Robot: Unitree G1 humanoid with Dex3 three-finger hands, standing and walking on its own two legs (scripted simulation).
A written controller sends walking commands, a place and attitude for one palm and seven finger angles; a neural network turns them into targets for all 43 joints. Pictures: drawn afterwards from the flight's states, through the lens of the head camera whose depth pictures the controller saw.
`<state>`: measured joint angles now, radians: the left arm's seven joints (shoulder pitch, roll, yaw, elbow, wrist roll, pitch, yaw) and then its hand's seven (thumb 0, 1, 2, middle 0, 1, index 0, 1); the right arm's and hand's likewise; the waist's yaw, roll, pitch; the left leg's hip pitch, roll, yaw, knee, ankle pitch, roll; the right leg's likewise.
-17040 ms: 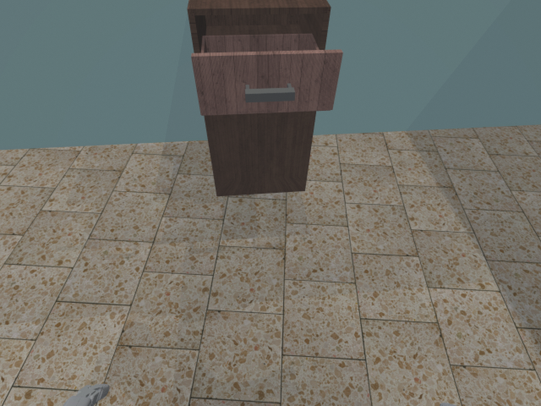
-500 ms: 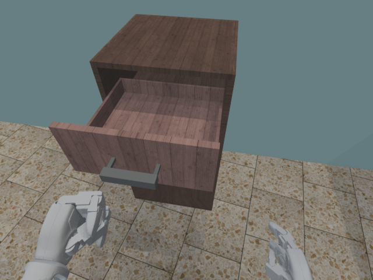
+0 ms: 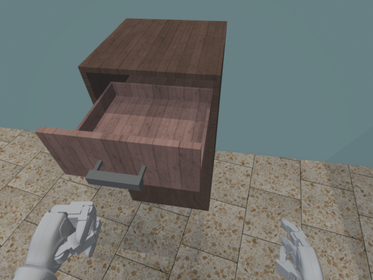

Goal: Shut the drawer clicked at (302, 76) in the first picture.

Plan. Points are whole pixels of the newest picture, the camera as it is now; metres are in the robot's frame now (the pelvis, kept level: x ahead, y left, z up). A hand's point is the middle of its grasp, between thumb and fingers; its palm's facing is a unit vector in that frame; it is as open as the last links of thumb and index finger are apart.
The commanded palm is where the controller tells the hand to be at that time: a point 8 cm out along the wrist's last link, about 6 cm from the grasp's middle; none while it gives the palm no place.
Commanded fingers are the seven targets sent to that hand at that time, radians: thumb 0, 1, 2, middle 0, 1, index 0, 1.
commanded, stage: bring the fist close to the handle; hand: left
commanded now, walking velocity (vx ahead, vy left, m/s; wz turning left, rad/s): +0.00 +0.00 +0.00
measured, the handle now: (118, 173) +0.36 +0.21 +0.01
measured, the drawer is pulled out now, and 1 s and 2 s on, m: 0.28 0.28 0.23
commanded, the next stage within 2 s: push the drawer shut in 1.30 s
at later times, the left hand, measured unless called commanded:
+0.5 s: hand (103, 219) +0.22 +0.19 +0.05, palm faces -0.04 -1.00 -0.06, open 3.2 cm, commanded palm +0.20 +0.24 +0.05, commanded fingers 0.00 0.90 0.90 -1.40 -1.60 -1.40 -1.60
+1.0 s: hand (121, 213) +0.26 +0.18 +0.00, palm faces -0.10 -0.99 -0.04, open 3.3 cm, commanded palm +0.24 +0.24 +0.01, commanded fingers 0.00 0.90 0.90 -1.40 -1.60 -1.40 -1.60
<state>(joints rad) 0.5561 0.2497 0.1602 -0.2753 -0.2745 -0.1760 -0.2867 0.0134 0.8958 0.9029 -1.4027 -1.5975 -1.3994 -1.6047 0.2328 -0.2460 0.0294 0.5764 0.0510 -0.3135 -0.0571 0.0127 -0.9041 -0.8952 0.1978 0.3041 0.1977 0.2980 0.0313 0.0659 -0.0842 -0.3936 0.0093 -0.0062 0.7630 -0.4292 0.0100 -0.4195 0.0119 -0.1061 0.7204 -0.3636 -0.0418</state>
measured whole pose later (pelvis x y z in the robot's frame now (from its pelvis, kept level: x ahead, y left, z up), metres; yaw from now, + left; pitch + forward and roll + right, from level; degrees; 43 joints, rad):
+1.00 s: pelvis -0.01 +0.02 -0.04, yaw -1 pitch +14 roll -1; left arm 0.16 0.21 0.12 0.14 -0.22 -0.37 -0.24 0.02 0.90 0.90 -1.40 -1.60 -1.40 -1.60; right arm 0.24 -0.24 0.02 0.55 0.01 -0.19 -0.02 0.01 -0.90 -0.89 0.20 0.30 0.20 0.30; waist -0.02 0.03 -0.11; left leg -0.76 -0.01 0.03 1.04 -0.52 0.04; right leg -0.80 -0.02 -0.07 0.99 -0.44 -0.01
